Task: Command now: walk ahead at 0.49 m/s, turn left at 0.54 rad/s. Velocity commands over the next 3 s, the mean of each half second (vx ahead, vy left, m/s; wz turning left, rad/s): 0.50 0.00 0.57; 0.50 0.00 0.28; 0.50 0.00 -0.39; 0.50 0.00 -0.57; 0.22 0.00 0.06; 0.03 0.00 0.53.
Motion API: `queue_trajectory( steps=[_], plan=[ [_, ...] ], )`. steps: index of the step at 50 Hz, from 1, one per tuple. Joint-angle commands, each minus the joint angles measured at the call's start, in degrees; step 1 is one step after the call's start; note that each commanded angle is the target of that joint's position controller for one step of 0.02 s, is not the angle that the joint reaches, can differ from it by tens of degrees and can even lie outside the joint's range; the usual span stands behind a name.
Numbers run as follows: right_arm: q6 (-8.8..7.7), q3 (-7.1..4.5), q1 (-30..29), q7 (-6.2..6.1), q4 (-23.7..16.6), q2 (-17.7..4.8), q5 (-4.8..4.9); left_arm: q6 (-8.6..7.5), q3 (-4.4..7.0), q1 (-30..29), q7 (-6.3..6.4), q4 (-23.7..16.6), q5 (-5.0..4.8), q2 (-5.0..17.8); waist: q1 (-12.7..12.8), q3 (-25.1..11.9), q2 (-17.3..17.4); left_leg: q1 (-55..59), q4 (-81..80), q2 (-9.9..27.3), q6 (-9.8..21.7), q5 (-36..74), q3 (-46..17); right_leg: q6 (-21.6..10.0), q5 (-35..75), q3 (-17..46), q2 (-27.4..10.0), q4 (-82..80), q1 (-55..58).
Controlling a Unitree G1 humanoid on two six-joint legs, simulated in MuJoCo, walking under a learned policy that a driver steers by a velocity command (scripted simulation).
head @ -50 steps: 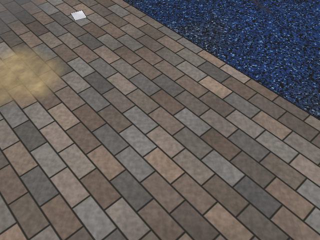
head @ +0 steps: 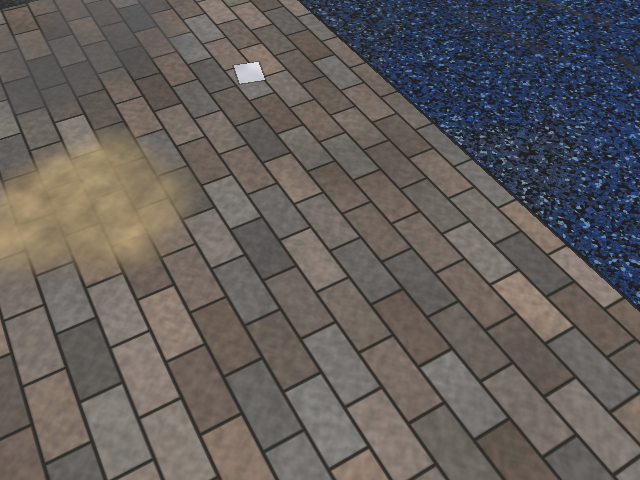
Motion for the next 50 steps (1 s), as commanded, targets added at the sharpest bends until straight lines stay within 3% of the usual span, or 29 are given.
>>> queue_trajectory(
  steps=[1,3,7,9,11,12,13,14,15,16,17,19,21,24,28,31,33,35,36,37,38,39,40,41,42,43,44,46,50],
  plan=[
    [-0.97,-2.21,-2.56,-1.4,-5.32,-9.28,0.56,0.67,0.69,0.09,0.92,-3.66,0.47,2.64,1.52,0.99,3.85,-11.96,-8.73,11.77,8.32,4.72,-10.98,1.98,10.97,-3.68,2.4,-13.8,8.48],
    [-0.53,-2.49,0.27,-1.68,-5.02,-9.78,1.16,0.57,0.36,-4.52,0.83,-5.2,-0.34,1.96,-0.86,0.01,5.29,-8.87,-6.87,11.56,6.73,2.17,-12.02,2.37,14.83,-3.54,4.54,-22.94,9.91],
    [0.37,-2.5,3.22,-1.96,-4.91,-9.31,1.58,-0.27,1.1,-9.29,-0.24,-7.73,-1.61,4.63,-2.73,-1.38,6.23,0.42,-1.67,14.59,5.98,-3.74,-19.43,2.17,12.15,-1.17,6.08,-31.37,10.26],
    [0.85,-2.58,2.85,-2.25,-5.45,-9.57,1.13,-1.12,1.81,-8.64,-0.9,-8.16,-1.79,6.2,-1.51,-1.76,7.6,3.48,2.07,15.75,5.43,-2.99,-23.03,0.72,7.02,-0.92,6.77,-34.17,13.12],
    [1.2,-1.94,1.2,-2.31,-6.52,-7.67,0.79,-1.79,3.01,-0.41,-0.76,-6.27,-1.48,8.02,2.92,-5.06,8.67,1.97,9.6,12.91,3.14,0.12,-22.47,-2.45,5.31,-1.52,5.65,-38.05,25.49],
    [0.81,-0.69,0.05,-1.99,-7.75,-4.26,0.26,-1.95,3.94,8.54,-0.28,-5.28,-0.62,11.05,7.02,-11.85,4.31,-4.77,24.16,9.64,0.76,-2.6,-17.38,-6.59,3.63,5.93,-3.21,-37.13,39.84],
    [-0.01,0.26,6.16,-1.76,-9.59,-1.56,1.53,-0.97,5.3,15.35,-0.04,-3.84,0.22,15.65,5.47,-18.8,-13.09,-24.36,40.52,1.76,-3.16,-20.15,-7.38,-16.08,-5.94,28.97,-15.97,-40.29,58.8],
    [-0.24,-0.49,7.33,-1.76,-9.3,-6.76,2.3,-0.49,4.78,15.57,-0.33,-3.86,-0.75,11.62,5.62,-17.4,-14.5,-33.72,51.03,6.39,-4.0,-25.65,-7.32,-17.24,-16.99,39.84,-19.68,-42.77,59.15],
    [0.22,-1.5,3.01,-1.71,-9.29,-10.48,2.22,-0.18,3.74,13.35,-0.24,-4.74,-1.09,7.32,6.73,-10.03,-7.24,-36.26,55.21,8.69,-4.61,-20.36,-7.69,-14.65,-16.93,31.87,-17.27,-43.42,52.89],
    [0.69,-1.64,-0.01,-1.77,-9.84,-10.02,1.49,0.24,3.31,10.72,-0.31,-5.15,-1.02,6.41,6.02,-5.51,-2.2,-34.97,55.69,10.51,-5.29,-15.64,-5.89,-12.47,-9.91,23.28,-14.3,-44.23,46.16],
    [0.81,-1.74,-1.74,-1.68,-10.59,-9.0,0.92,0.52,3.0,8.44,-0.5,-4.94,-0.92,5.66,4.82,-2.36,-0.96,-33.77,53.35,11.85,-5.65,-12.27,-5.53,-11.46,-3.85,17.71,-11.53,-45.92,40.67],
    [1.53,-1.79,-1.62,-1.23,-11.23,-6.8,1.23,0.44,2.64,6.57,-0.96,-4.27,-0.63,4.61,2.76,-0.06,-3.29,-29.74,50.74,13.97,-5.96,-9.45,-3.65,-10.19,3.25,8.73,-7.81,-49.07,33.81],
    [2.13,-1.54,-2.05,-0.97,-12.3,-5.16,1.25,0.02,3.09,7.12,-1.37,-3.28,-1.01,5.31,2.36,0.0,-3.85,-29.62,49.11,14.61,-6.64,-7.14,-2.5,-11.16,9.3,3.5,-7.08,-50.74,32.34],
    [2.33,-1.43,-5.23,-0.88,-14.21,-4.64,0.91,0.05,3.9,8.23,-1.27,-1.7,-0.86,7.33,2.65,0.17,-2.55,-31.96,42.64,15.25,-7.51,-1.9,-2.65,-11.87,16.56,-1.54,-7.84,-51.36,33.93],
    [1.77,-1.04,-11.86,0.4,-16.12,-3.8,0.89,0.81,4.2,9.13,-0.75,-0.3,-1.08,8.98,4.81,1.19,-2.31,-29.64,29.13,14.94,-6.78,8.39,0.14,-10.1,16.78,-8.22,-7.22,-51.13,35.72],
    [1.47,-0.52,-17.07,1.3,-18.17,-2.77,1.08,1.37,4.22,12.43,-0.89,1.61,-1.96,9.92,6.51,3.06,-1.79,-26.77,21.89,13.84,-5.53,7.76,2.36,-9.9,14.7,-9.57,-8.28,-51.15,36.99],
    [1.32,-0.61,-19.02,1.73,-19.48,-3.36,1.23,1.92,4.44,13.53,-1.13,2.73,-2.65,10.85,6.28,4.18,-2.13,-25.82,18.65,13.01,-4.04,3.32,3.39,-9.67,16.08,-9.61,-9.84,-50.36,39.65],
    [1.18,-1.19,-18.39,1.93,-20.07,-4.83,0.89,2.58,4.68,13.31,-1.1,3.42,-3.13,12.09,4.37,3.3,-3.21,-21.49,15.75,10.92,-1.91,-2.47,5.52,-9.07,27.39,-10.45,-10.73,-46.39,42.02],
    [1.14,-1.99,-14.84,1.8,-19.36,-6.31,0.61,2.9,4.78,12.9,-0.95,3.71,-3.22,12.88,1.69,0.62,-4.1,-15.0,13.73,8.86,-0.66,-3.33,7.08,-8.28,37.56,-11.77,-10.19,-41.08,42.33],
    [1.14,-3.43,-6.29,1.47,-16.81,-8.63,0.51,3.28,4.51,12.52,-0.71,3.89,-3.16,12.66,-3.07,-4.29,-3.42,-2.52,10.12,6.29,0.97,0.42,8.74,-6.88,44.52,-14.43,-8.19,-31.04,39.89],
    [1.44,-5.16,3.16,0.57,-14.32,-12.51,0.39,3.07,3.7,12.83,-0.36,3.14,-2.35,11.06,-7.02,-10.18,-1.19,14.77,11.79,9.56,2.86,3.65,3.14,-4.51,36.14,-15.79,-5.82,-17.04,28.66],
    [1.4,-6.36,7.49,-0.09,-13.61,-19.91,-0.17,1.93,1.03,18.35,-1.12,0.37,-0.64,3.63,-3.64,-18.42,14.25,37.58,9.87,27.05,12.41,-0.67,-26.51,-0.58,-6.36,-14.91,3.05,7.07,3.05],
    [1.18,-5.2,10.13,-0.13,-13.65,-16.2,0.1,0.1,1.42,17.18,-1.7,1.78,-2.0,6.27,-5.64,-26.62,12.38,38.58,0.78,32.33,15.37,-3.23,-42.14,-1.08,-23.57,-2.52,5.91,16.25,-2.29],
    [0.72,-4.07,7.12,0.26,-12.94,-13.24,-0.15,-0.27,2.67,10.99,-1.92,-0.21,-4.2,9.79,-5.53,-17.34,9.09,32.14,0.11,29.69,11.89,-0.63,-32.02,-1.73,-19.49,-1.75,3.07,18.18,-7.16],
    [0.54,-3.5,2.8,0.35,-13.06,-11.49,0.29,-0.31,2.34,7.89,-1.59,-1.23,-3.92,8.91,-3.43,-10.77,7.13,22.71,-0.36,27.07,9.66,3.99,-23.31,-2.12,-14.07,-3.06,0.61,14.62,-6.65],
    [0.39,-2.79,-1.29,0.54,-13.3,-9.18,0.3,0.01,2.45,6.85,-1.13,-0.9,-2.52,8.43,-1.24,-6.86,4.61,14.64,-1.64,24.38,8.14,7.99,-17.57,-1.79,-10.31,-3.44,-1.15,11.02,-4.08],
    [0.12,-2.27,-3.69,0.73,-13.57,-7.5,-0.12,0.8,2.77,8.45,-1.07,-0.56,-1.95,8.23,1.21,-5.29,5.79,8.81,-3.67,22.38,7.26,10.04,-13.77,-1.67,-7.48,-2.87,-2.52,8.42,0.03],
    [-0.76,-2.38,-4.9,0.78,-12.94,-7.21,-0.28,2.39,2.56,11.63,-1.3,0.54,-2.1,6.05,3.41,-4.91,6.57,3.87,-7.55,21.45,7.83,10.84,-10.31,-0.91,-4.17,-3.08,-2.82,6.48,4.08],
    [-1.89,-2.76,-2.41,-0.16,-9.63,-8.12,-0.97,3.83,2.5,7.26,-0.98,-0.63,-2.07,4.78,2.69,-0.56,4.96,3.14,-10.93,21.32,6.97,14.07,-3.18,0.49,5.29,-1.71,-2.63,-0.76,-1.51]
  ],
)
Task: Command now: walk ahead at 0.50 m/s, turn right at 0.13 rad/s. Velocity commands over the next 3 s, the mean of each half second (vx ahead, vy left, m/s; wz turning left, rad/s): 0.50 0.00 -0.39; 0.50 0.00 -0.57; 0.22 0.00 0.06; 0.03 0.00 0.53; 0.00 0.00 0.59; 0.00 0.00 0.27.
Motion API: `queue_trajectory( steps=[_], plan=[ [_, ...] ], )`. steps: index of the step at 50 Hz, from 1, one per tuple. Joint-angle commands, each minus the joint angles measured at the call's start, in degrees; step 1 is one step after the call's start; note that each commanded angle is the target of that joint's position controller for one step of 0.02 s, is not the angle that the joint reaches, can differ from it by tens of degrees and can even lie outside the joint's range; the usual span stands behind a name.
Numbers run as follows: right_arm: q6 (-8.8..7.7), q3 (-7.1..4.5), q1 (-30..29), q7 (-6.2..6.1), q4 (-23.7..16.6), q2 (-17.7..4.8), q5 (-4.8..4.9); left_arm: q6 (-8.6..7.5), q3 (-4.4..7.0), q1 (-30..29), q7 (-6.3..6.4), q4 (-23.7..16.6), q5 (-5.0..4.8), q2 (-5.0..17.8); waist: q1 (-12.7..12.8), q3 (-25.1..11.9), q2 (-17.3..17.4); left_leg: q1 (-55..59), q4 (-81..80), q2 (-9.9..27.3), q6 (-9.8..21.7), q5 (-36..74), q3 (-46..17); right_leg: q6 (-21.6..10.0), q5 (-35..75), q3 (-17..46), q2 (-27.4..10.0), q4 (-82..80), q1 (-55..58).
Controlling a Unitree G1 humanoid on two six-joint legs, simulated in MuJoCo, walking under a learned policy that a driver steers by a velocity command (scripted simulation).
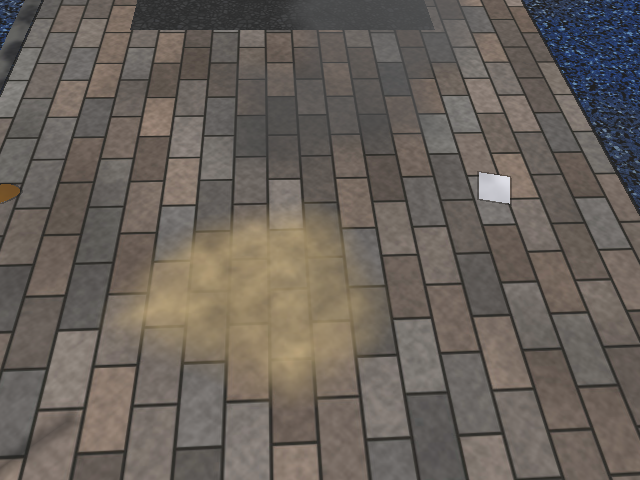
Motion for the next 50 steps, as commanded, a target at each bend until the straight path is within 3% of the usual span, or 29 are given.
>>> queue_trajectory(
  steps=[1,6,11,12,14,15,16,17,18,19,20,21,22,23,26,29,32,35,37,39,40,41,42,43,44,45,46,47,50],
  plan=[
    [-1.66,-1.85,-1.9,-0.93,-2.45,-7.21,-0.4,0.43,0.74,1.6,0.11,-2.33,-0.01,2.37,1.41,0.12,6.06,1.52,-10.28,15.78,9.12,16.7,-7.43,0.59,8.98,2.78,-0.82,-4.91,-3.46],
    [-1.55,-2.03,-0.32,-1.78,-0.25,-8.85,-0.15,-0.16,0.18,-6.1,-1.32,-4.85,-0.2,0.9,-1.93,3.0,5.68,5.89,-11.64,16.39,6.36,14.01,-1.45,-0.9,19.37,1.47,2.15,-19.77,-3.52],
    [-0.04,-2.43,2.15,-2.38,2.41,-9.85,0.63,-0.35,-0.28,-11.85,-3.39,-9.16,-0.1,0.33,-3.85,4.83,5.28,16.06,-7.17,19.56,4.93,20.11,1.34,-3.21,12.44,-1.72,3.16,-25.95,-7.12],
    [0.41,-2.56,1.71,-2.57,2.5,-10.32,0.79,-0.35,-0.2,-11.94,-3.81,-9.94,-0.11,0.55,-3.35,4.45,5.73,17.21,-5.12,19.85,4.3,24.86,2.1,-3.98,9.48,-3.02,3.82,-26.56,-6.15],
    [1.24,-2.97,0.11,-3.16,1.93,-12.1,0.89,-0.09,0.62,-8.71,-4.11,-10.52,-0.03,2.18,-0.88,0.69,7.97,17.75,2.44,19.32,2.72,44.77,4.26,-6.07,3.46,-7.16,7.46,-26.55,1.71],
    [1.74,-3.11,-0.42,-3.51,1.72,-12.79,0.87,0.13,1.62,-3.4,-4.0,-9.72,-0.04,3.97,2.12,-2.78,8.68,16.98,10.14,18.51,1.8,53.23,5.48,-7.42,1.81,-8.72,9.92,-26.89,9.16],
    [2.0,-2.91,-1.15,-3.83,1.39,-12.67,1.04,0.23,3.26,5.47,-3.42,-7.78,-0.1,6.85,6.97,-7.38,7.33,11.92,22.35,16.17,-0.03,52.72,7.16,-9.56,5.28,-8.4,12.08,-30.59,22.43],
    [1.3,-1.82,0.15,-3.98,-0.04,-10.27,-0.01,0.74,5.0,13.91,-2.14,-6.57,0.01,12.36,9.75,-13.7,-0.55,-2.7,41.11,13.03,-2.38,32.42,7.63,-13.7,8.59,6.65,2.5,-31.51,40.53],
    [-0.63,0.94,7.23,-2.39,-2.06,-1.9,-1.31,0.12,5.19,12.59,-2.28,-7.1,-0.21,16.26,2.6,-20.77,-12.99,-27.64,59.79,0.39,-5.45,-22.77,-0.54,-25.03,-0.31,39.39,-10.85,-37.23,60.26],
    [-2.71,-0.23,-0.13,-1.35,-2.29,-7.95,0.59,0.05,4.03,15.35,-2.14,-7.38,-0.19,10.65,8.18,-23.16,-5.65,-33.89,63.31,2.35,-3.97,-21.82,-9.83,-23.21,-6.26,43.39,-10.64,-43.45,61.63],
    [-3.63,-0.7,-5.69,-1.01,-4.34,-9.65,2.4,-0.12,3.35,12.48,-1.93,-7.47,0.17,8.54,7.95,-13.94,-3.2,-37.09,61.26,4.79,-2.76,-16.35,-9.02,-20.2,-2.9,34.64,-8.81,-44.32,54.75],
    [-3.98,-0.35,-7.19,-1.39,-4.74,-8.72,1.62,-0.03,2.94,8.18,-1.83,-8.43,-0.02,7.51,5.25,-8.86,3.0,-35.03,56.27,7.32,-2.53,-11.91,-8.33,-18.48,2.86,28.08,-6.5,-44.73,45.41],
    [-3.76,-0.76,-7.3,-1.79,-4.58,-8.99,0.36,0.07,2.53,4.78,-1.73,-9.54,0.25,6.23,3.04,-5.83,3.72,-31.49,51.86,8.78,-3.17,-9.77,-7.84,-17.84,9.44,23.75,-4.73,-45.63,37.82],
    [-3.02,-1.11,-5.98,-1.84,-4.65,-9.15,-0.06,0.07,2.13,3.07,-1.55,-10.53,0.88,5.22,1.04,-5.15,2.43,-27.61,49.83,9.9,-3.68,-8.45,-8.24,-17.7,12.91,21.23,-3.1,-47.06,33.08],
    [-1.19,-0.95,-4.8,-2.27,-4.61,-7.32,-0.78,-0.26,2.38,2.6,-0.91,-10.44,0.5,6.1,-0.57,-3.42,1.18,-25.26,43.19,9.77,-6.51,-5.78,-6.39,-18.08,19.57,16.17,-0.86,-49.01,25.86],
    [-0.8,-0.27,-10.98,-2.52,-6.26,-5.65,-0.92,0.05,2.8,4.82,0.16,-9.37,0.06,7.59,1.3,-1.64,0.11,-25.14,31.18,8.2,-8.35,4.08,-5.4,-16.04,18.82,12.42,1.91,-48.96,22.93],
    [-1.3,0.22,-17.27,-1.9,-7.47,-4.66,-0.31,0.71,2.89,7.11,0.68,-8.42,-0.38,7.8,4.04,-1.59,-1.8,-21.05,18.45,5.31,-8.36,13.25,-5.06,-13.44,12.69,12.04,3.76,-47.32,22.73],
    [-2.05,-0.21,-20.74,-1.16,-8.65,-6.09,0.5,1.2,3.04,9.35,0.81,-7.41,-0.71,8.02,5.28,-1.41,-2.64,-19.17,12.8,3.83,-7.73,13.5,-6.22,-12.76,8.71,16.63,1.97,-44.73,26.02],
    [-2.61,-0.92,-20.43,-0.77,-8.8,-7.71,0.67,1.55,3.02,9.41,1.03,-7.25,-0.71,7.66,4.51,-1.5,-3.36,-17.62,9.81,3.47,-6.53,9.99,-7.37,-12.03,6.94,20.57,0.63,-41.78,29.38],
    [-3.19,-1.77,-16.28,-0.81,-7.92,-8.9,0.85,1.9,3.08,7.73,1.14,-7.67,-0.5,7.37,1.82,-2.09,-5.07,-11.97,7.44,3.33,-4.56,6.47,-6.79,-10.8,8.35,22.83,0.62,-38.06,30.23],
    [-3.46,-2.55,-11.29,-1.14,-6.78,-10.08,0.48,1.91,2.58,6.9,1.06,-8.21,-0.34,5.84,-0.83,-4.75,-4.75,-3.99,5.5,4.19,-2.89,6.88,-6.5,-9.21,10.64,21.54,3.05,-33.13,28.89],
    [-3.65,-3.44,-3.43,-1.66,-6.12,-12.81,-0.53,1.63,1.37,6.25,0.77,-9.32,0.27,2.61,-4.48,-11.67,-0.47,9.84,6.66,12.39,0.74,4.67,-13.59,-7.1,6.51,17.4,6.2,-19.53,23.01],
    [-2.98,-4.65,3.18,-1.83,-4.54,-17.69,-1.46,1.1,0.2,13.82,0.82,-10.68,-0.73,-1.02,-2.36,-19.26,16.21,30.14,4.06,25.7,10.2,-3.93,-37.28,-2.83,-16.0,8.99,14.68,-0.47,3.01],
    [-2.58,-4.08,3.74,-1.39,-4.1,-14.14,0.1,0.89,0.69,15.31,0.96,-10.1,-1.44,3.57,-2.58,-18.31,19.04,30.47,-0.03,29.22,11.73,-17.74,-49.23,-1.95,-22.42,8.71,10.87,9.37,-6.57],
    [-2.23,-2.92,1.09,-1.58,-4.97,-9.77,0.41,1.24,1.81,10.15,0.93,-9.89,-1.28,7.65,-4.01,-10.4,12.16,23.49,-1.27,26.58,8.97,-19.94,-40.97,-1.47,-17.07,8.76,8.31,12.81,-8.91],
    [-1.71,-2.31,-1.7,-1.69,-5.31,-8.37,0.08,1.63,2.03,6.3,0.93,-10.58,-0.56,7.77,-3.48,-5.62,8.15,16.37,-1.81,23.88,6.78,-13.91,-32.34,-1.14,-12.66,6.51,6.35,12.48,-7.67],
    [-1.42,-1.82,-3.69,-1.69,-4.96,-7.17,-0.11,1.7,2.15,4.12,0.72,-11.31,0.02,7.02,-2.47,-2.07,7.19,10.47,-3.29,21.29,5.99,-7.64,-26.48,-0.95,-9.61,6.05,4.89,10.03,-6.42],
    [-1.44,-1.42,-4.73,-1.78,-4.62,-6.29,-0.4,1.89,2.3,3.94,0.36,-11.59,-0.15,6.14,-1.14,-0.69,8.41,6.71,-4.75,19.31,5.13,-3.46,-21.7,-1.01,-7.62,5.76,3.34,8.13,-4.12],
    [-2.07,-1.73,-4.82,-1.64,-3.01,-6.92,-0.09,2.74,1.82,4.27,-0.12,-11.91,-0.63,3.16,-0.04,0.24,9.54,2.99,-8.1,17.86,5.84,3.48,-13.43,-0.5,-4.65,3.77,2.06,5.44,-2.49]
  ],
)
Over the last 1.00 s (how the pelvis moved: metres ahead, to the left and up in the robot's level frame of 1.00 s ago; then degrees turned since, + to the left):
0.48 0.12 0.00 26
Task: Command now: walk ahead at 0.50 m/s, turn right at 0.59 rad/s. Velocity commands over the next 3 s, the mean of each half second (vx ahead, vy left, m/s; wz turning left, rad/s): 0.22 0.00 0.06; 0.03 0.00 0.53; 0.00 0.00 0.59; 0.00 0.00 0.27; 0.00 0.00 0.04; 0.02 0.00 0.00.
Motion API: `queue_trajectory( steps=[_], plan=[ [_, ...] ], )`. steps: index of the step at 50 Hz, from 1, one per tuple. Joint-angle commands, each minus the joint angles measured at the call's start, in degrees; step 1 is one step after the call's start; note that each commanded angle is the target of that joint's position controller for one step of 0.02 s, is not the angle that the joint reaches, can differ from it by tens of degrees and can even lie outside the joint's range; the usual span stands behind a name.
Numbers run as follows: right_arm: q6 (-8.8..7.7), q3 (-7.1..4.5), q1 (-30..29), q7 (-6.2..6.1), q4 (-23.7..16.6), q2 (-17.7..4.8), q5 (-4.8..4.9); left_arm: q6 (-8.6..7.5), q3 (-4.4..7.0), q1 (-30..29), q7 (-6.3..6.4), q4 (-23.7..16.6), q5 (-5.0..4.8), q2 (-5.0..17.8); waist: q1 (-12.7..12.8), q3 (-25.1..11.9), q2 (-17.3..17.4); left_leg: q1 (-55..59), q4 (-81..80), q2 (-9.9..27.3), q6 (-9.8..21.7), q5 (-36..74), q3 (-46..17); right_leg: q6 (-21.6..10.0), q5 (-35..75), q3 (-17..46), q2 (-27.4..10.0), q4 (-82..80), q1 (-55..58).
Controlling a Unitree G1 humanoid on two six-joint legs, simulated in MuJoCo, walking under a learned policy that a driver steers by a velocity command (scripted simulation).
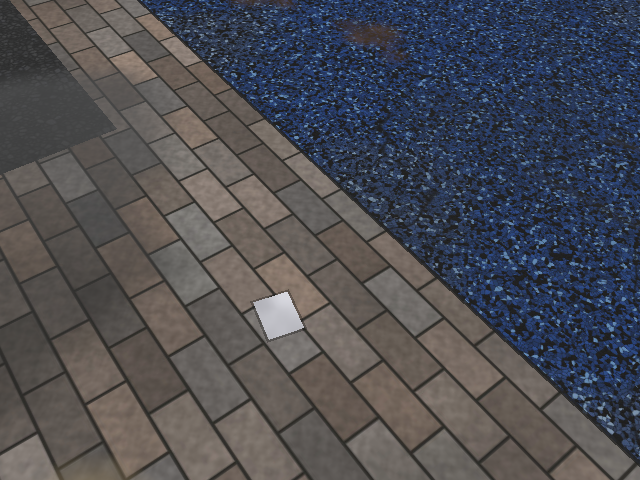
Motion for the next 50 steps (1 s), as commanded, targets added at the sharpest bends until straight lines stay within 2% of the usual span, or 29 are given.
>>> queue_trajectory(
  steps=[1,4,7,10,12,13,14,15,16,17,18,19,21,22,24,26,29,31,32,33,34,35,36,37,38,39,41,45,50],
  plan=[
    [-1.06,-1.83,0.03,-0.09,-1.54,-7.31,0.1,-0.19,0.88,-1.47,-0.22,-5.27,0.08,2.33,0.13,0.64,9.11,6.96,-13.82,15.74,8.81,7.04,-12.57,0.77,4.33,2.1,-4.39,-1.61,-10.47],
    [-0.62,-1.74,0.42,0.04,0.76,-8.27,0.1,-0.84,-0.07,-4.28,-0.03,-5.89,1.21,0.06,0.76,0.82,7.08,6.05,-12.1,14.5,9.76,28.18,-6.94,1.55,8.76,1.11,-2.94,-13.2,-7.47],
    [0.6,-1.63,1.32,-0.08,2.4,-9.63,1.48,-2.18,-0.88,-9.53,-1.01,-6.16,1.63,-1.44,-1.01,-0.35,7.78,5.21,-10.0,11.54,8.37,34.5,-2.95,1.58,17.88,-3.9,-1.08,-26.85,0.27],
    [1.73,-1.85,4.48,-0.12,4.27,-11.4,2.17,-2.82,-0.32,-13.19,-1.66,-7.24,1.39,0.17,-1.95,-1.42,8.83,9.94,-5.75,12.96,7.46,33.38,-6.18,0.7,18.24,-3.39,1.02,-34.65,3.11],
    [2.21,-1.85,3.03,-0.39,4.41,-11.53,2.76,-3.3,0.61,-9.58,-1.51,-6.14,1.83,2.1,1.12,-3.24,9.4,10.75,-0.44,12.55,5.43,31.0,-8.08,-1.19,21.16,-3.09,1.98,-41.75,9.9],
    [2.14,-1.51,3.19,-0.45,4.41,-10.44,2.7,-3.48,1.41,-5.92,-1.03,-4.83,2.48,4.06,2.84,-5.41,8.44,8.84,4.39,10.28,3.69,30.7,-7.58,-2.75,28.14,-3.62,2.0,-45.37,17.67],
    [1.64,-0.55,3.58,-0.45,3.2,-7.83,1.38,-3.48,2.42,-1.18,-0.22,-4.42,3.64,8.21,4.2,-11.36,4.47,1.94,13.93,6.61,0.85,18.29,-5.72,-5.68,50.95,2.08,-5.88,-41.16,30.48],
    [1.39,1.25,10.01,-0.26,2.93,-2.94,0.52,-2.49,2.63,1.11,0.62,-5.2,5.13,10.74,3.27,-19.34,-8.29,-15.63,32.88,0.76,-3.44,-16.98,-3.26,-15.97,72.33,16.69,-22.99,-36.41,48.29],
    [1.96,0.76,12.72,-0.07,4.0,-6.0,1.36,-1.43,1.92,2.12,0.51,-5.57,4.03,8.23,4.39,-26.52,-9.91,-17.53,43.42,0.78,-4.57,-33.05,-9.44,-20.07,72.09,20.47,-26.15,-36.44,48.48],
    [2.92,-0.63,9.82,-0.08,3.4,-10.01,2.73,-0.73,1.75,0.21,0.21,-5.26,2.78,6.89,4.59,-22.7,-7.11,-21.37,47.84,2.59,-5.15,-30.44,-8.97,-19.25,58.22,16.67,-23.12,-39.73,43.71],
    [4.1,-0.84,6.38,-0.68,2.87,-9.52,2.72,-0.49,1.15,-3.23,0.3,-5.04,2.02,4.9,3.4,-16.73,-4.15,-23.96,47.53,4.35,-5.55,-26.8,-7.36,-16.54,46.01,13.03,-19.76,-42.33,38.0],
    [5.54,-1.09,5.38,-1.36,2.86,-8.81,2.13,-0.31,0.68,-6.39,0.43,-4.64,1.64,3.42,2.01,-11.63,-3.31,-23.16,45.29,5.42,-6.55,-23.45,-7.05,-14.7,36.34,9.98,-17.68,-45.57,30.56],
    [8.26,-1.07,7.05,-2.39,2.82,-6.69,1.63,-0.14,0.94,-11.64,0.53,-4.08,2.64,3.91,-1.2,-6.72,-5.47,-14.67,42.0,5.11,-7.9,-17.97,-4.66,-13.01,25.75,3.69,-14.75,-50.92,16.37],
    [8.86,-1.06,7.48,-2.62,2.45,-5.82,1.36,-0.29,1.17,-12.86,0.64,-3.91,3.04,4.15,-1.79,-5.98,-5.8,-12.24,40.42,4.89,-7.87,-16.18,-3.72,-13.1,23.47,1.62,-14.51,-52.21,13.31],
    [9.29,-1.12,5.98,-2.54,1.08,-5.32,1.02,-0.62,1.4,-14.19,1.03,-3.23,3.03,4.33,-1.85,-5.76,-5.53,-9.74,35.0,5.49,-6.81,-12.49,-3.27,-12.97,20.77,-1.26,-14.69,-53.01,11.68],
    [9.33,-0.99,3.1,-1.88,-0.67,-5.3,0.86,-0.58,1.73,-14.24,1.54,-2.25,2.57,5.01,-0.94,-6.43,-5.42,-8.13,29.5,6.14,-5.45,-9.0,-3.11,-12.92,19.69,-2.31,-15.83,-53.0,12.92],
    [9.57,-1.49,1.36,-0.72,-2.48,-6.77,0.89,0.07,2.21,-13.68,1.88,-0.68,1.69,6.45,-0.51,-6.83,-5.54,-5.6,23.75,5.99,-3.51,-8.18,-2.0,-11.92,16.55,-2.75,-17.66,-51.77,15.22],
    [9.58,-1.94,2.82,-0.06,-2.46,-6.93,0.78,0.68,2.41,-14.53,1.92,0.19,0.7,7.09,-1.97,-6.38,-4.62,-1.08,15.61,4.56,-1.33,-4.56,0.2,-9.29,12.39,-4.57,-17.05,-48.6,14.93],
    [9.52,-2.39,4.3,0.01,-1.82,-7.39,0.5,1.02,2.29,-13.75,1.97,0.95,0.34,6.24,-2.29,-6.02,-3.01,2.08,11.36,2.94,0.23,-2.6,0.77,-6.8,8.09,-6.32,-15.28,-45.11,13.58],
    [9.39,-3.09,5.61,-0.26,-1.67,-9.2,0.04,1.5,1.96,-11.2,1.88,2.34,0.39,4.27,-2.11,-3.46,2.89,4.53,4.11,4.05,2.65,2.26,-3.89,-2.52,1.71,-9.86,-11.81,-36.92,9.51],
    [9.19,-4.51,5.12,-1.48,-3.53,-16.12,0.09,1.88,1.13,-8.5,1.54,1.7,2.48,1.06,0.73,-0.99,21.88,8.6,-3.19,18.37,9.06,17.71,-24.8,4.35,-13.78,-16.13,-2.83,-17.75,-3.67],
    [8.04,-4.48,4.41,-0.95,-5.37,-18.51,-1.8,1.78,1.71,-15.12,2.15,-1.06,2.56,3.23,-2.41,-1.0,21.42,2.74,-7.65,23.58,17.47,16.1,-34.43,4.4,-20.25,-5.81,2.18,-6.79,-9.11],
    [6.71,-4.14,2.88,-0.5,-5.59,-16.81,-2.36,1.86,2.29,-16.94,2.57,-1.17,1.73,4.89,-2.31,-1.12,15.76,1.78,-8.65,21.07,16.32,9.67,-31.29,3.15,-15.99,-1.89,1.11,-2.42,-9.69],
    [5.88,-3.78,-0.34,-0.61,-5.98,-15.2,-1.2,2.07,2.73,-15.3,2.95,-0.28,1.45,5.37,-0.21,-0.79,12.98,2.03,-7.95,18.13,12.82,6.21,-27.27,2.25,-10.04,-0.62,0.17,-2.25,-10.02],
    [5.8,-3.12,-3.05,-0.89,-6.53,-12.78,0.12,2.32,3.08,-13.6,3.44,1.37,1.98,5.52,0.93,-1.7,10.5,2.72,-7.05,16.03,10.03,4.47,-24.65,2.32,-6.19,-0.11,-0.45,-2.46,-9.56],
    [5.86,-2.64,-4.47,-1.32,-7.0,-11.68,0.74,2.36,3.25,-12.71,3.67,1.83,2.42,5.58,1.55,-2.39,11.46,2.3,-6.41,14.9,9.21,7.18,-22.95,2.8,-3.29,-0.15,-0.18,-1.82,-8.25],
    [6.01,-2.01,-3.56,-1.98,-7.44,-10.18,0.52,1.9,3.22,-11.65,3.38,2.13,1.99,4.71,1.84,-4.98,10.88,4.2,-5.39,13.2,9.13,12.05,-21.38,3.5,-0.05,0.04,0.94,-1.06,-6.33],
    [6.38,-2.55,-0.84,-2.83,-7.74,-11.23,0.95,1.22,2.43,-13.57,3.08,1.52,1.51,3.02,0.23,-5.92,10.44,9.9,-3.97,12.59,9.72,13.56,-23.01,4.98,1.42,1.04,1.84,-11.25,-6.93],
    [7.36,-3.33,-1.42,-2.8,-9.04,-12.6,0.78,0.53,2.08,-14.38,2.03,1.44,1.12,3.16,-0.64,-4.79,11.96,6.56,-3.51,11.8,10.94,8.87,-27.53,5.58,-0.69,1.62,3.04,-22.31,-0.11]
  ],
)
Over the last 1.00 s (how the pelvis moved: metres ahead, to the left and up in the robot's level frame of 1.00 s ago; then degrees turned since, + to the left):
0.55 -0.12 -0.01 -33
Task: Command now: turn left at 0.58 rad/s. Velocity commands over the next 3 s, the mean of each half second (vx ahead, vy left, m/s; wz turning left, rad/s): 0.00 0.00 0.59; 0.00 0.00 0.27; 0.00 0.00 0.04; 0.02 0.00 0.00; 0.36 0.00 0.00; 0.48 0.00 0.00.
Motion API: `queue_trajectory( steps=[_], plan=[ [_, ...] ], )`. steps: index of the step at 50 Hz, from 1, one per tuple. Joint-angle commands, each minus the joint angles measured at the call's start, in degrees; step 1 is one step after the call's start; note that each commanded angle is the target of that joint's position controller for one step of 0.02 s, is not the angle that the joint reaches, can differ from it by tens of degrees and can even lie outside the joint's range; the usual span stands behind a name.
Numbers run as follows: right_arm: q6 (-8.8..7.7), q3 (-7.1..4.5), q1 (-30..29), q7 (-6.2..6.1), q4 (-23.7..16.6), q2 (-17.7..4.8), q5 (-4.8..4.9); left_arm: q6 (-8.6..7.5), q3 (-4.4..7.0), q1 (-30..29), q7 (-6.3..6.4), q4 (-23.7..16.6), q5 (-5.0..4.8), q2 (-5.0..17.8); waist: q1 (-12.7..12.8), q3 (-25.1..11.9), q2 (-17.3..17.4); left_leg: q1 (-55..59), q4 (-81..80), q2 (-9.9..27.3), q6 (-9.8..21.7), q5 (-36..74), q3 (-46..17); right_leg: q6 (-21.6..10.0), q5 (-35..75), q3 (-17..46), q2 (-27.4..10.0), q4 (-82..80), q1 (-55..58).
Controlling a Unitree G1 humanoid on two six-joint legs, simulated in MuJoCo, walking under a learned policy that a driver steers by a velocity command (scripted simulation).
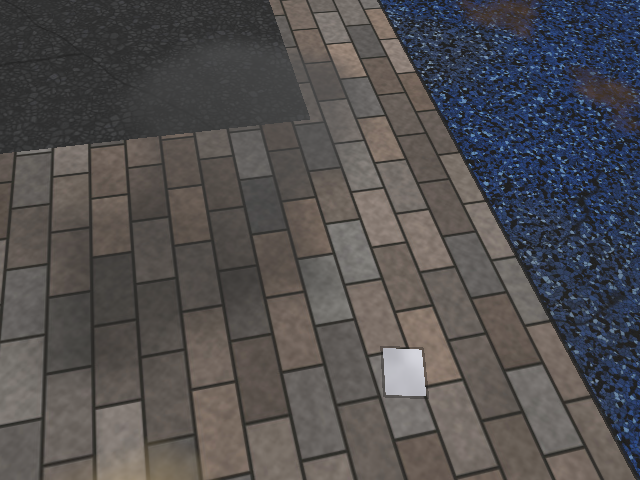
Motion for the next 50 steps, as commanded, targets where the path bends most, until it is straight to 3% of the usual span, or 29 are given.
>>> queue_trajectory(
  steps=[1,6,8,9,10,11,12,13,14,15,18,22,27,29,30,31,32,33,34,35,37,40,43,47,49,50],
  plan=[
    [-0.08,-3.3,-0.13,-0.07,-4.22,-10.75,-0.06,-1.46,0.58,-2.98,-0.62,-4.29,-0.3,4.03,-1.05,-6.12,9.59,9.41,-6.03,13.82,9.53,9.43,-18.02,0.13,-1.84,0.72,0.57,-5.44,-1.43],
    [0.66,-3.53,-2.51,0.45,-5.52,-10.64,0.69,-2.72,0.72,-0.62,-1.86,-3.96,-0.74,4.88,-0.17,-7.53,10.17,10.41,-3.15,12.47,8.99,17.49,-23.23,-1.42,-2.14,0.81,1.76,-15.77,5.67],
    [1.11,-3.43,-4.63,0.23,-6.22,-10.17,1.59,-3.1,1.06,3.05,-2.32,-2.85,-0.59,5.21,2.48,-7.83,9.31,7.62,-0.55,9.55,6.09,15.4,-22.29,-2.9,7.92,-0.55,1.18,-28.29,14.02],
    [1.18,-3.02,-3.68,0.06,-6.52,-8.48,1.5,-2.97,1.77,4.63,-2.17,-2.49,-0.03,7.54,2.19,-8.83,6.17,2.19,3.26,6.7,3.24,6.24,-19.74,-4.98,13.14,2.88,-4.59,-30.49,21.19],
    [1.13,-2.16,0.58,0.33,-5.97,-4.87,0.59,-2.31,2.18,3.5,-1.68,-3.49,0.79,10.84,-1.02,-9.33,-7.73,-6.27,16.33,-1.04,-0.32,-15.62,-9.75,-10.08,23.33,13.85,-16.84,-31.28,26.89],
    [0.47,-3.63,-0.2,0.37,-7.51,-9.13,0.95,-2.19,2.34,3.12,-1.98,-3.57,2.68,12.11,-0.81,-5.8,-16.17,-15.71,27.11,-4.93,-3.29,-27.72,-3.35,-19.43,29.69,24.48,-24.37,-32.52,22.27],
    [0.24,-4.89,0.98,0.41,-6.16,-13.07,0.22,-2.42,1.57,0.18,-1.8,-5.13,2.1,9.07,-1.29,-4.74,-9.93,-16.38,36.45,-0.8,-5.27,-24.1,-3.84,-20.55,28.48,20.97,-24.21,-32.13,21.07],
    [0.53,-5.34,1.5,0.51,-4.81,-13.37,0.48,-2.34,0.84,-2.34,-1.49,-5.65,1.46,6.34,-1.92,-3.92,-7.14,-16.52,39.72,-0.23,-6.25,-20.09,-3.14,-17.9,26.13,14.87,-20.05,-31.24,20.31],
    [1.22,-5.12,2.45,0.32,-3.51,-11.52,0.56,-2.17,0.48,-3.33,-1.22,-6.2,0.91,5.47,-1.99,-3.59,-5.77,-17.06,42.33,0.02,-7.35,-17.14,-2.45,-15.84,23.47,10.47,-16.73,-30.69,20.81],
    [1.68,-4.76,2.49,0.41,-3.6,-10.2,0.54,-2.02,0.23,-3.33,-0.94,-6.17,0.28,5.14,-1.35,-2.83,-5.97,-18.55,44.82,0.32,-8.34,-14.96,-1.92,-15.98,25.21,8.41,-16.16,-30.44,21.31],
    [1.65,-3.63,-1.46,0.87,-5.78,-7.28,1.48,-1.12,0.21,-0.01,-0.14,-5.63,0.9,5.96,1.25,-2.72,-7.66,-19.82,40.18,2.03,-9.93,-11.67,2.52,-17.01,27.44,2.94,-14.64,-31.24,24.24],
    [1.47,-2.57,-4.2,1.54,-7.89,-5.77,0.82,-0.28,1.1,1.89,-0.14,-5.35,0.83,8.72,3.35,-4.71,-8.61,-16.31,29.08,5.41,-10.41,-12.23,5.17,-18.07,28.9,0.67,-17.27,-30.95,27.89],
    [1.83,-2.5,-3.11,2.55,-8.64,-6.24,0.84,-0.19,1.8,1.22,-1.46,-5.07,-0.52,10.99,2.82,-4.83,-9.82,-5.51,15.64,5.25,-7.56,-11.31,9.41,-17.02,29.21,-2.51,-18.7,-29.34,23.82],
    [1.93,-2.7,-0.04,2.82,-7.76,-5.84,0.67,-0.34,1.61,0.25,-1.75,-4.56,-1.78,10.95,0.32,-5.09,-8.83,0.99,4.12,3.83,-4.81,-4.61,10.5,-14.87,27.66,-3.48,-18.11,-25.46,22.38],
    [1.84,-3.1,2.44,2.65,-6.72,-6.59,0.49,-0.5,1.05,1.41,-1.87,-3.71,-2.14,9.34,-0.8,-5.61,-6.94,7.61,-3.18,2.73,-2.91,1.97,10.26,-12.12,24.23,-5.27,-16.45,-21.63,19.2],
    [1.63,-3.95,4.25,2.06,-6.56,-9.83,0.47,-0.78,0.01,4.68,-2.21,-2.75,-0.71,6.13,-0.3,-8.0,1.92,17.93,-5.45,7.88,-0.79,17.54,2.41,-7.09,13.28,-9.93,-12.63,-12.66,11.56],
    [1.29,-4.32,3.49,1.12,-8.59,-14.98,-0.38,-1.08,-2.08,4.57,-2.77,-5.04,2.9,1.42,1.74,-9.42,20.02,24.91,-2.8,23.77,7.26,42.44,-16.27,-1.33,-19.84,-12.57,-5.65,3.57,-3.37],
    [-0.09,-3.41,4.77,1.9,-8.49,-12.14,-2.15,-0.88,-0.59,0.31,-1.97,-5.48,1.16,5.9,-3.03,-12.36,14.33,17.57,-4.42,27.49,16.07,37.53,-18.22,-0.56,-21.95,-5.02,-4.46,12.7,-4.26],
    [-1.14,-2.85,2.79,2.38,-7.71,-10.8,-2.22,-0.36,0.17,-0.77,-1.56,-5.13,-0.47,8.1,-2.19,-8.78,10.39,14.69,-5.63,23.62,14.63,31.03,-13.18,-0.82,-18.61,-3.78,-5.24,16.38,-4.59],
    [-1.66,-2.54,-0.2,2.33,-6.98,-9.57,-1.45,0.01,0.35,-0.02,-1.28,-4.37,-0.64,7.89,-0.77,-6.7,9.23,13.21,-6.19,19.97,11.39,24.35,-9.55,-1.14,-14.47,-3.15,-5.66,15.75,-5.12],
    [-1.85,-1.54,-4.08,1.94,-6.76,-7.84,-0.58,0.73,0.53,1.89,-0.81,-2.71,0.11,7.69,0.91,-5.13,8.48,9.91,-6.75,16.93,8.85,24.05,-5.68,-0.41,-7.41,-3.03,-5.55,15.29,-2.38],
    [-2.25,-0.43,-5.33,1.49,-6.05,-5.08,-1.14,0.86,0.01,4.35,-0.95,-1.53,-0.23,5.81,1.95,-6.3,8.59,9.64,-7.52,15.1,8.61,22.33,-2.94,0.39,-2.19,-3.21,-5.13,9.86,1.93],
    [-2.13,-0.5,-5.08,1.44,-4.64,-5.38,-1.17,0.93,-0.91,2.18,-0.94,-1.99,0.09,4.28,0.48,-5.0,8.54,9.72,-7.88,14.92,8.69,15.72,-3.88,0.36,-2.8,-3.31,-5.36,-1.67,5.46],
    [-1.84,-0.36,-4.99,1.96,-2.37,-5.58,-1.09,0.68,-1.1,2.57,-1.01,-1.63,-0.04,4.87,-0.19,-3.36,8.61,7.63,-7.86,15.39,9.54,8.22,-7.15,-0.45,-4.16,-4.0,-4.57,-11.8,10.28],
    [-1.86,0.28,-6.35,2.09,-1.28,-4.26,-0.47,0.17,-1.49,5.16,-1.24,-0.38,0.35,3.83,2.08,-3.03,7.06,5.32,-6.74,13.74,7.5,5.08,-6.65,-1.68,5.17,-4.79,-3.96,-23.34,16.36],
    [-2.14,0.54,-4.87,2.14,-0.24,-3.57,-0.49,-0.17,-1.64,5.94,-1.36,-0.04,1.13,4.38,2.36,-3.49,5.11,3.54,-6.39,12.3,5.15,3.18,-5.97,-2.6,13.39,-3.25,-4.9,-27.26,20.85]
  ],
)
Over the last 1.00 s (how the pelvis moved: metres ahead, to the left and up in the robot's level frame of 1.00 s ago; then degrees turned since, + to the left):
0.17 0.01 0.00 23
